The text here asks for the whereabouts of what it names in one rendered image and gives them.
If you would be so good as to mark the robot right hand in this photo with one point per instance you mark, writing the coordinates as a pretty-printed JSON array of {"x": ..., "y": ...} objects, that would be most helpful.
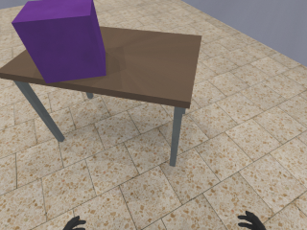
[{"x": 250, "y": 217}]

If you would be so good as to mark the table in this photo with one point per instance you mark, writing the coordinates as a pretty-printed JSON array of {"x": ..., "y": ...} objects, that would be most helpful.
[{"x": 145, "y": 66}]

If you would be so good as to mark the carton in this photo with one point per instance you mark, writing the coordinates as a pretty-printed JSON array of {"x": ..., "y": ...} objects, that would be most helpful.
[{"x": 63, "y": 38}]

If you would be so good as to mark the robot left hand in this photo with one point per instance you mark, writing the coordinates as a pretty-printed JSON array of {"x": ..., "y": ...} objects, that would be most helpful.
[{"x": 73, "y": 222}]

